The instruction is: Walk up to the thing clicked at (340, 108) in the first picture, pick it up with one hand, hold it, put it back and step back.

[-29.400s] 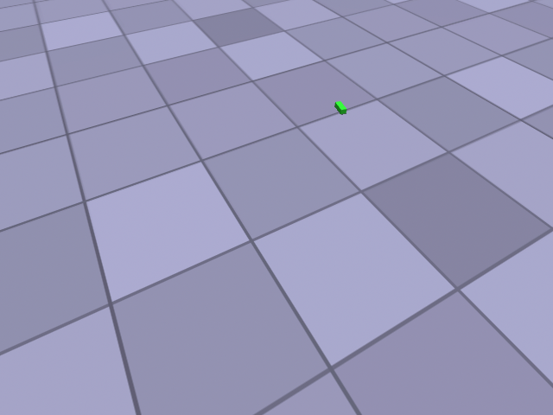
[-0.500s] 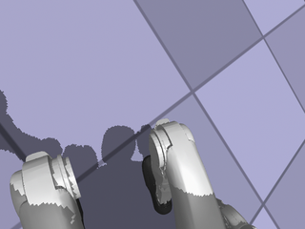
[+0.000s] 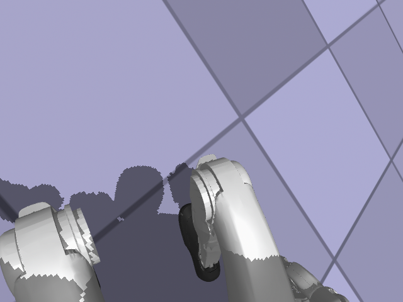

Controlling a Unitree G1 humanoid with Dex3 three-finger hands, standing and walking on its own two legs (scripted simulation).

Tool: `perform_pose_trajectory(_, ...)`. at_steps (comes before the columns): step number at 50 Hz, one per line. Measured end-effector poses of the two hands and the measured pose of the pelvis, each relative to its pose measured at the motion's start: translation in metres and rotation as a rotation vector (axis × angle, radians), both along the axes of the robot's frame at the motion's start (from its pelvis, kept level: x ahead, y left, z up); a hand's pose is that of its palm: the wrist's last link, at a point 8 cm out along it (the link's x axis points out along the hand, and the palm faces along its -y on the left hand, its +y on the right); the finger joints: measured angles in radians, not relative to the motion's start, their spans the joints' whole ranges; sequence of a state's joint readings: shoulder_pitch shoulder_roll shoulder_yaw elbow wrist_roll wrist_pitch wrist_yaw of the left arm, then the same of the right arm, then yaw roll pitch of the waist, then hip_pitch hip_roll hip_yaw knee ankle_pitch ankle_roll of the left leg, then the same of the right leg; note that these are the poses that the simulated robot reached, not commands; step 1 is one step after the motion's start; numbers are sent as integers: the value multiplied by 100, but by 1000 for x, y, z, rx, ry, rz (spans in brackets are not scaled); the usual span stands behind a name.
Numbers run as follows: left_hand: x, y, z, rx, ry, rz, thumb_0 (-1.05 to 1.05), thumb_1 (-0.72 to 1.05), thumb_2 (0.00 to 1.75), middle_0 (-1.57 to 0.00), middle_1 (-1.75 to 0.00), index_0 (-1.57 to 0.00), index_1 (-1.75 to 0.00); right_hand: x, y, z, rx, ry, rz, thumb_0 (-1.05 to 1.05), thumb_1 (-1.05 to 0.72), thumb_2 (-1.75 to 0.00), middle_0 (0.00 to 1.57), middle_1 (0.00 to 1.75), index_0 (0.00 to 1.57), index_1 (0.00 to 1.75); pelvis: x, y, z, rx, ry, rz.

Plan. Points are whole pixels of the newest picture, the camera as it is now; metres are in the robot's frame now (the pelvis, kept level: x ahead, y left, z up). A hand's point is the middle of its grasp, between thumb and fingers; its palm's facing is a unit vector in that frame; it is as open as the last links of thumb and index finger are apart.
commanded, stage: rest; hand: left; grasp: from above
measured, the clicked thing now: out of the picture +0.42 +0.38 -0.27
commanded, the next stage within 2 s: open in 0.30 s
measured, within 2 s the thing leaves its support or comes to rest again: neither
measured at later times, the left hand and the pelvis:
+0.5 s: hand out of the picture +0.42 +0.36 -0.24, palm faces -0.42 -0.20 -0.88, open 6.6 cm; pelvis +0.00 +0.00 +0.00, yaw -1 degrees
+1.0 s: hand out of the picture +0.42 +0.36 -0.24, palm faces -0.42 -0.21 -0.88, open 10.4 cm; pelvis +0.00 +0.00 +0.00, yaw -1 degrees
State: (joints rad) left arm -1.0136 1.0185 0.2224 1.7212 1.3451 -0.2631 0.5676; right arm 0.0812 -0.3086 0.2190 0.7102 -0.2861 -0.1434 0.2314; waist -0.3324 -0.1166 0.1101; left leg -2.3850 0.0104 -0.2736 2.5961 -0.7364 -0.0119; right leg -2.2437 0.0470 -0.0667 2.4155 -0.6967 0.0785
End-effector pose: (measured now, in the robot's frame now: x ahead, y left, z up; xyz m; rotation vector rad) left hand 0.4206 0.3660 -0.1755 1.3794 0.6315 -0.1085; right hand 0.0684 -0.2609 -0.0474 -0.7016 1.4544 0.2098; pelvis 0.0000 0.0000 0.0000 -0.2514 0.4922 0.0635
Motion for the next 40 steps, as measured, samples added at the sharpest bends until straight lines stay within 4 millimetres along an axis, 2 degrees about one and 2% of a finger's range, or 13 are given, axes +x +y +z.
perform_pose_trajectory(24,2,-1,-3,9,-10,0,0,49,0,-106,-7,-108,-4,0,11,-2,45,-6,68,0,-90,-90,21,30,20,30,-3,1,-4,-11,-29,-12)
perform_pose_trajectory(31,2,-1,-6,15,0,-1,0,46,10,-94,-18,-96,-15,1,10,-1,49,-9,76,0,-90,-90,21,30,20,30,-3,1,-4,-12,-32,-14)
perform_pose_trajectory(40,5,0,-8,9,-20,7,0,26,31,-74,-37,-76,-34,4,10,2,43,-2,80,0,-90,-90,21,30,20,30,-1,1,-2,-17,-27,-15)
